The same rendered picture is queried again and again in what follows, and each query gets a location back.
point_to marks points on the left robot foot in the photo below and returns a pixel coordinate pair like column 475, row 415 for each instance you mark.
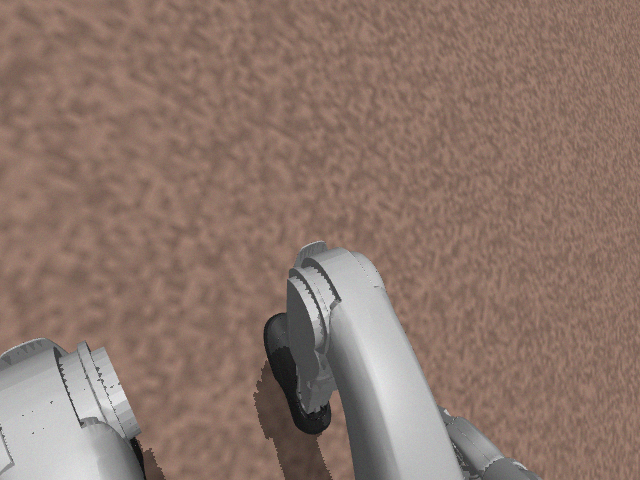
column 138, row 454

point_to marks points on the right robot foot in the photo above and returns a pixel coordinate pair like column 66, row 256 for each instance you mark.
column 284, row 370

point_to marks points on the right robot arm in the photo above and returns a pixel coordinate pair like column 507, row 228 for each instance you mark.
column 509, row 469

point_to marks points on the right robot hand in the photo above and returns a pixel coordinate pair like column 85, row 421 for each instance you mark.
column 471, row 446

